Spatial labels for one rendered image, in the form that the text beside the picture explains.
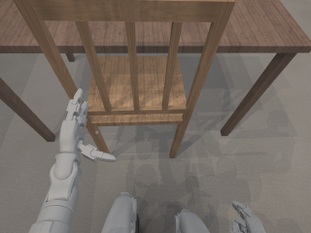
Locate right robot thigh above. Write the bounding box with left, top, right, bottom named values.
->
left=173, top=212, right=210, bottom=233

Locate table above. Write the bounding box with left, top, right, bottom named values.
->
left=0, top=0, right=311, bottom=142

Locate robot left hand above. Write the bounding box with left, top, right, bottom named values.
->
left=58, top=88, right=117, bottom=163

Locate left robot forearm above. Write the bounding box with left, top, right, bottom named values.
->
left=28, top=152, right=82, bottom=233

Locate robot left shin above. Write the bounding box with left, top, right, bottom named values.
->
left=120, top=192, right=136, bottom=233

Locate robot right hand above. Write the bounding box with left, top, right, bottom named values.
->
left=230, top=201, right=266, bottom=233

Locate chair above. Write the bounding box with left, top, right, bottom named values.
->
left=13, top=0, right=235, bottom=158

